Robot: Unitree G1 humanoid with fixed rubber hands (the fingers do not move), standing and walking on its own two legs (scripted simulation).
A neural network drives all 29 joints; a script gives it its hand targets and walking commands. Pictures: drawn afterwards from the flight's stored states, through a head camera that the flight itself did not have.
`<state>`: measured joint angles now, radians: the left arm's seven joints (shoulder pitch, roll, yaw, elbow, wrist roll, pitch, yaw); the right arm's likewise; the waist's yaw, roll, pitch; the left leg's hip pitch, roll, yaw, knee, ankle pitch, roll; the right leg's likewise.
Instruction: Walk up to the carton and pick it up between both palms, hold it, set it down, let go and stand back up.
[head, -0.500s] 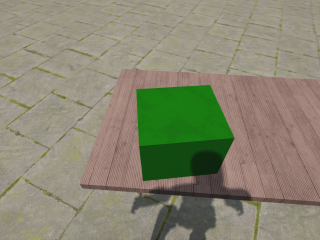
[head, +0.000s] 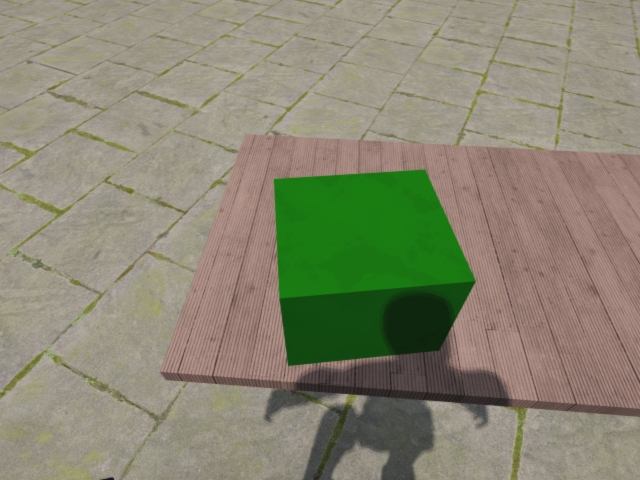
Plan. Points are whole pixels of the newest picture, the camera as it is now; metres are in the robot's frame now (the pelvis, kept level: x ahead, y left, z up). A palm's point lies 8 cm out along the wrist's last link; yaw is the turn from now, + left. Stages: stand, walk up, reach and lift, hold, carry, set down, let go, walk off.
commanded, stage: stand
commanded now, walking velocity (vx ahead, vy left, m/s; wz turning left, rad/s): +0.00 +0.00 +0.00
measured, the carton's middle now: (357, 266) +0.50 -0.05 -0.09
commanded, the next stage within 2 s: none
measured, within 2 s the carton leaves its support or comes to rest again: neither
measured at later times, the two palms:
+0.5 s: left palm out of the picture +0.09 +0.31 -0.11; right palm out of the picture +0.08 -0.31 -0.11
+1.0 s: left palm out of the picture +0.08 +0.31 -0.11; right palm out of the picture +0.07 -0.32 -0.11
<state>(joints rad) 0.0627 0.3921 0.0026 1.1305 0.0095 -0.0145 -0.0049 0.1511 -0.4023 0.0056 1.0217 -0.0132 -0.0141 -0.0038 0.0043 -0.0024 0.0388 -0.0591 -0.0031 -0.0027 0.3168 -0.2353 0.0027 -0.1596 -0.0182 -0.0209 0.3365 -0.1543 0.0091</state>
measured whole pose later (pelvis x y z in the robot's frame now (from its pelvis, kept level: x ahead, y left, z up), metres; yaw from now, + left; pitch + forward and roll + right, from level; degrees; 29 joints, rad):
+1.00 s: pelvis +0.00 -0.01 +0.00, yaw +0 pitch -2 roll +0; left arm 0.06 0.39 0.01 1.13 0.01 -0.02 0.00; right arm 0.15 -0.40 0.00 1.05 -0.01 -0.01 0.00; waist 0.00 0.00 0.05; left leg -0.05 0.01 -0.01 0.30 -0.22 -0.01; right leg -0.15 -0.01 -0.03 0.33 -0.15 0.00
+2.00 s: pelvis +0.00 -0.01 +0.00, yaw +0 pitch -1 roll +0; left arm 0.06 0.38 0.00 1.14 0.01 -0.02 0.00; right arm 0.13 -0.40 0.00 1.07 -0.01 -0.01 0.00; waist 0.00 0.01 0.05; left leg -0.05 0.01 -0.01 0.28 -0.22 -0.02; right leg -0.15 0.00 -0.03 0.32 -0.14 -0.01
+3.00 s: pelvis +0.00 -0.01 +0.00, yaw +0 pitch -1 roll +0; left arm 0.06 0.38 0.00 1.13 0.01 -0.01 0.00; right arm 0.13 -0.40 0.00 1.07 -0.01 -0.01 -0.01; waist 0.01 0.01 0.05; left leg -0.04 0.01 -0.01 0.27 -0.21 -0.01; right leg -0.15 -0.01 -0.03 0.32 -0.15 0.00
